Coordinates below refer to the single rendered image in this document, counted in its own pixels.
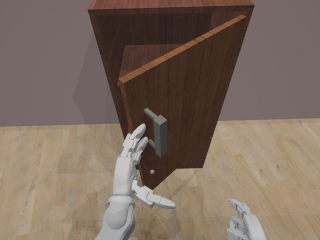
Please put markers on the handle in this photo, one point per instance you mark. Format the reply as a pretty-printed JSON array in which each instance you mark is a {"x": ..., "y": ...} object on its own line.
[{"x": 160, "y": 133}]

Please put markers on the robot left hand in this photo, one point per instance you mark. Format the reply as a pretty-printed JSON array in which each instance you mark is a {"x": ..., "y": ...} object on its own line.
[{"x": 124, "y": 172}]

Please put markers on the robot right hand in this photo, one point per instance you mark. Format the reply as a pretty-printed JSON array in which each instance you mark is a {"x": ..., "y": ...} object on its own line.
[{"x": 248, "y": 229}]

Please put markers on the robot left forearm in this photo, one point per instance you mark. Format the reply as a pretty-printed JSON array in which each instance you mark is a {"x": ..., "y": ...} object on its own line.
[{"x": 118, "y": 221}]

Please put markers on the cupboard door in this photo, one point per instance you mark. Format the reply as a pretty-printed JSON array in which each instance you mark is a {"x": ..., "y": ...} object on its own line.
[{"x": 186, "y": 87}]

